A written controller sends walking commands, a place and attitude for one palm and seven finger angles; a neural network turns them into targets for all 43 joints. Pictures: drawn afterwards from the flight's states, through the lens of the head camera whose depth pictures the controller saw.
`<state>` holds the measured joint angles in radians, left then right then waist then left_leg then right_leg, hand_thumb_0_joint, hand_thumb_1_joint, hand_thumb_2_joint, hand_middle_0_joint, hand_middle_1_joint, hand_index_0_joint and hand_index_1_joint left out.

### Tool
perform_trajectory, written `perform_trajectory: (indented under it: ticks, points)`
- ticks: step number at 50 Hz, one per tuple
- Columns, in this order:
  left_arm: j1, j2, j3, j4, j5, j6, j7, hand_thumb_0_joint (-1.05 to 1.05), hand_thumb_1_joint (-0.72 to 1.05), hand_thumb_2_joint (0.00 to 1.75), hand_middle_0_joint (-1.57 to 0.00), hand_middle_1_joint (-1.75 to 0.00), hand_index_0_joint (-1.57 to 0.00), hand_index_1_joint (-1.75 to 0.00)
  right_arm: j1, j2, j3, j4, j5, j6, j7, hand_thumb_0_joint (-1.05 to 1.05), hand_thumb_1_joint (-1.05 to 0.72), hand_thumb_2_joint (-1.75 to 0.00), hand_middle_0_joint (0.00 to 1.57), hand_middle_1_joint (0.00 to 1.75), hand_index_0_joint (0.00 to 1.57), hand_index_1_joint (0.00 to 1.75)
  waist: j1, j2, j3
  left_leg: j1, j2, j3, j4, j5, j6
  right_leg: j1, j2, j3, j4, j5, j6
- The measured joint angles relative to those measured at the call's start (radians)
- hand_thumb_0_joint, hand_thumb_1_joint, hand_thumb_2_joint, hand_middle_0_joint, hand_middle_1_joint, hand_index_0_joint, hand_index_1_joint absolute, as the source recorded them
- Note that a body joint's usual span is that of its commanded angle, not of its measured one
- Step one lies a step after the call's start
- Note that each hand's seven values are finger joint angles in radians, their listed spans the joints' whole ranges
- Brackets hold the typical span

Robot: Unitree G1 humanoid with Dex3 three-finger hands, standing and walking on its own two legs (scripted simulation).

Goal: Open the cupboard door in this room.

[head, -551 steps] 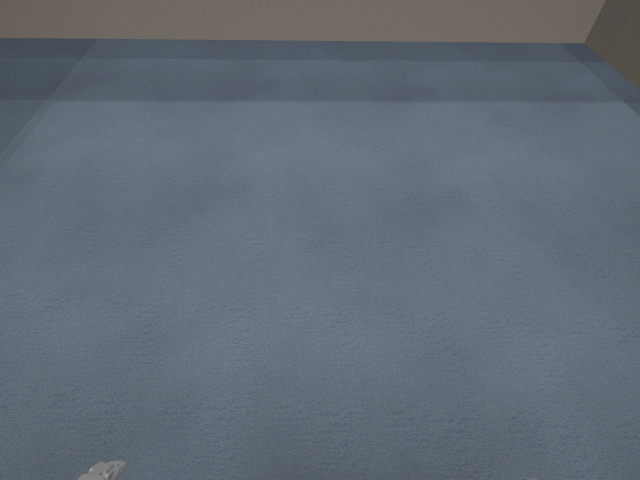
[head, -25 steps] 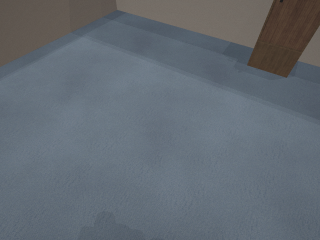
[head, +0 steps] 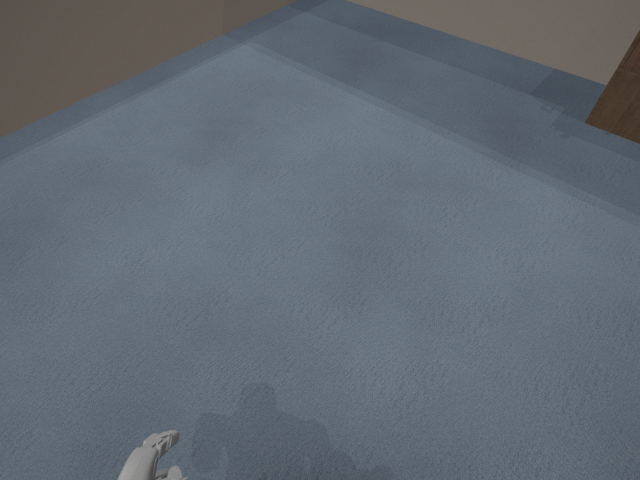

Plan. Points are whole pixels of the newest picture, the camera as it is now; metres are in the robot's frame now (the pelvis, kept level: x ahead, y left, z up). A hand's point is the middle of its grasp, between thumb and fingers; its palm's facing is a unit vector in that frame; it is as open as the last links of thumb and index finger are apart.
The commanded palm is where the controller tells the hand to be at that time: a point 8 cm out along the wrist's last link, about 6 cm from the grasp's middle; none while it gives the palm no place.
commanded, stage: turn or walk to find it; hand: left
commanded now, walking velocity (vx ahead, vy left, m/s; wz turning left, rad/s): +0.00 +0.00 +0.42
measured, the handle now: out of the picture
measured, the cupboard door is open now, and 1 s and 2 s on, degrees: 0 0 0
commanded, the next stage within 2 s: none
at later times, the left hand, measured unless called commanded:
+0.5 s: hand out of the picture -0.09 +0.18 -0.17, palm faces +0.28 -0.93 -0.25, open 7.4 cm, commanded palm none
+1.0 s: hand out of the picture +0.00 +0.21 -0.14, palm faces +0.39 -0.88 -0.27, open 7.4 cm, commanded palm none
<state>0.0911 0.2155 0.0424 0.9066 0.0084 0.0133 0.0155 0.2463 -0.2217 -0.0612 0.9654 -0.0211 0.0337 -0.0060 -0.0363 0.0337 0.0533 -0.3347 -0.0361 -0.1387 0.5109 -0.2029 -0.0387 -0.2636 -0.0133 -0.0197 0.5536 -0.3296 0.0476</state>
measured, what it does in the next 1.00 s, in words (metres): steps on the spot, turning left: left foot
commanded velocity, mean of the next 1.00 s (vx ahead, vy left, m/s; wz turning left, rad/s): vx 0.00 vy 0.00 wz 0.42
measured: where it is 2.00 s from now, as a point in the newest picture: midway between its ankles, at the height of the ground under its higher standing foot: outside the picture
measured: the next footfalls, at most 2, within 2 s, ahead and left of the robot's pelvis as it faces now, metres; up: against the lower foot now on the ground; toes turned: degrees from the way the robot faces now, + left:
left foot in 0.54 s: -0.04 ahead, +0.11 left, +0.00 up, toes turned +19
right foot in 1.02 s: +0.05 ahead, -0.11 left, +0.00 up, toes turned +22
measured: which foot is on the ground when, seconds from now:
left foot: down 0.00-0.00, up 0.02-0.52, down 0.54-1.00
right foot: down 0.00-0.54, up 0.56-1.00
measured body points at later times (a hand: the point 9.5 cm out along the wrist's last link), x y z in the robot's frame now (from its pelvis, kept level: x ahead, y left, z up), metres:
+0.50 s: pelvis -0.02 -0.01 +0.00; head +0.03 +0.01 +0.45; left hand -0.11 +0.23 -0.15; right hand +0.15 -0.23 -0.14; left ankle -0.08 +0.10 -0.72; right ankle -0.01 -0.11 -0.73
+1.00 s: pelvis -0.03 -0.02 +0.00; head +0.00 -0.02 +0.45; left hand -0.02 +0.26 -0.12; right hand +0.10 -0.23 -0.15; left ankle -0.08 +0.10 -0.73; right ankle +0.01 -0.13 -0.73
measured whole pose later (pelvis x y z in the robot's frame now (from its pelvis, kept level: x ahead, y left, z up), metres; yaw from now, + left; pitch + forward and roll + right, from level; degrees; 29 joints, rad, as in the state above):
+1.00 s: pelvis -0.03 -0.02 +0.00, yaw +24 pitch +0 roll +1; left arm 0.12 0.22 0.04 0.90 0.01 0.02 0.01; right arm 0.24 -0.21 -0.05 0.97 -0.02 0.04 0.00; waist -0.03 0.01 0.06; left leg -0.26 -0.04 -0.09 0.52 -0.26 0.00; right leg -0.28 -0.03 -0.04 0.59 -0.32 0.07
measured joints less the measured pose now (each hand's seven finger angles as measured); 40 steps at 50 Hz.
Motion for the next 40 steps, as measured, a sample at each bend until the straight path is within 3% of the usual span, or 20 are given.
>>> perform_trajectory:
  ticks: [4, 7, 11, 17, 23, 26, 27, 30, 33, 40]
  points:
    - [0.036, -0.025, -0.010, -0.005, 0.012, -0.012, 0.002, 0.00, 0.91, 0.90, -0.20, -0.30, -0.20, -0.30, -0.024, -0.034, -0.020, 0.002, 0.000, 0.028, 0.004, 0.01, -0.91, -0.90, 0.20, 0.30, 0.20, 0.30, 0.007, 0.022, 0.004, -0.104, -0.009, 0.036, 0.331, -0.225, 0.010, 0.017, -0.008, -0.039, 0.006, 0.010, -0.082]
    - [0.073, -0.037, -0.015, 0.007, 0.013, -0.007, 0.003, 0.00, 0.91, 0.90, -0.20, -0.30, -0.20, -0.30, -0.039, -0.053, -0.028, -0.001, -0.002, 0.034, 0.011, 0.01, -0.91, -0.90, 0.20, 0.30, 0.20, 0.30, 0.008, 0.020, 0.009, -0.162, 0.005, 0.076, 0.561, -0.201, 0.002, 0.046, -0.024, -0.061, -0.032, 0.024, -0.092]
    - [0.116, -0.045, -0.019, 0.023, 0.014, -0.010, 0.003, 0.00, 0.91, 0.90, -0.20, -0.30, -0.20, -0.30, -0.046, -0.060, -0.025, 0.006, 0.000, 0.037, 0.016, 0.01, -0.91, -0.90, 0.20, 0.30, 0.20, 0.30, 0.016, 0.010, 0.018, -0.163, 0.039, 0.095, 0.647, -0.159, -0.020, 0.066, -0.038, -0.103, -0.061, 0.035, -0.098]
    - [0.179, -0.045, -0.023, 0.048, 0.020, -0.017, 0.004, 0.00, 0.91, 0.90, -0.20, -0.30, -0.20, -0.30, -0.082, -0.052, -0.007, 0.030, 0.005, 0.050, 0.013, 0.01, -0.91, -0.90, 0.20, 0.30, 0.19, 0.30, 0.050, -0.011, 0.037, -0.088, 0.065, 0.113, 0.536, -0.217, -0.032, 0.062, -0.055, -0.156, -0.058, 0.031, -0.099]
    - [0.227, -0.021, -0.015, 0.088, 0.028, -0.007, 0.004, 0.00, 0.91, 0.90, -0.20, -0.30, -0.20, -0.30, -0.148, -0.029, 0.017, 0.021, 0.018, 0.038, 0.011, 0.01, -0.91, -0.90, 0.20, 0.30, 0.19, 0.30, 0.088, -0.037, 0.051, 0.016, 0.061, 0.165, 0.295, -0.266, -0.010, 0.043, -0.077, -0.199, -0.026, 0.021, -0.081]
    - [0.243, 0.003, -0.005, 0.108, 0.023, 0.001, 0.004, 0.00, 0.91, 0.90, -0.20, -0.30, -0.20, -0.30, -0.169, -0.016, 0.027, 0.002, 0.020, 0.017, 0.013, 0.01, -0.91, -0.90, 0.20, 0.30, 0.19, 0.30, 0.092, -0.053, 0.044, 0.096, 0.057, 0.200, 0.086, -0.149, 0.008, 0.025, -0.095, -0.227, 0.025, -0.002, -0.059]
    - [0.246, 0.012, -0.001, 0.112, 0.019, 0.008, 0.002, 0.00, 0.91, 0.90, -0.20, -0.30, -0.20, -0.30, -0.174, -0.011, 0.028, -0.005, 0.017, 0.006, 0.014, 0.01, -0.91, -0.90, 0.20, 0.30, 0.20, 0.30, 0.093, -0.060, 0.040, 0.112, 0.054, 0.202, 0.042, -0.094, 0.029, 0.008, -0.105, -0.228, 0.066, -0.017, -0.048]
    - [0.228, 0.037, 0.006, 0.126, 0.016, 0.042, 0.006, 0.00, 0.91, 0.90, -0.20, -0.30, -0.20, -0.30, -0.178, 0.012, 0.036, -0.016, 0.013, -0.008, 0.011, 0.01, -0.91, -0.90, 0.20, 0.30, 0.20, 0.30, 0.102, -0.086, 0.039, 0.114, 0.035, 0.197, 0.061, -0.130, 0.069, -0.073, -0.096, -0.127, 0.290, -0.189, -0.006]
    - [0.195, 0.046, 0.013, 0.121, 0.015, 0.050, 0.001, 0.01, 0.91, 0.90, -0.20, -0.30, -0.20, -0.30, -0.165, 0.024, 0.042, -0.019, 0.010, -0.010, 0.002, 0.01, -0.91, -0.90, 0.20, 0.30, 0.20, 0.30, 0.096, -0.078, 0.029, 0.133, 0.032, 0.169, 0.014, -0.112, 0.076, -0.141, -0.077, -0.061, 0.459, -0.160, 0.016]
    - [0.114, 0.044, 0.014, 0.063, 0.012, 0.036, -0.004, 0.00, 0.91, 0.90, -0.20, -0.30, -0.19, -0.30, -0.114, 0.036, 0.040, -0.015, 0.009, -0.013, 0.003, 0.01, -0.91, -0.90, 0.20, 0.30, 0.20, 0.30, 0.070, -0.066, 0.018, 0.152, 0.018, 0.121, -0.063, -0.050, 0.079, -0.181, -0.073, -0.002, 0.473, -0.088, 0.044]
